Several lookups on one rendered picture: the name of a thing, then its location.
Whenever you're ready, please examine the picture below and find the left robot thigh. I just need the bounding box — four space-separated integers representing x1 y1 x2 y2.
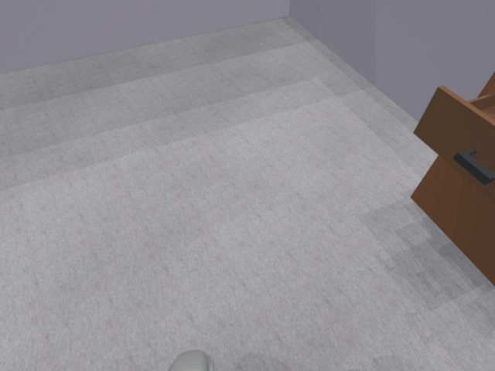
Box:
168 350 214 371

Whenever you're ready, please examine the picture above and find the drawer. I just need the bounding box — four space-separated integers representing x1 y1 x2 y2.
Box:
414 86 495 203

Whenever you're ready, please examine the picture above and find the handle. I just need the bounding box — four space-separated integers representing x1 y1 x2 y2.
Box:
453 148 495 185

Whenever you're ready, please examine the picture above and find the cabinet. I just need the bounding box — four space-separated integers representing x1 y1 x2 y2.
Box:
411 72 495 286

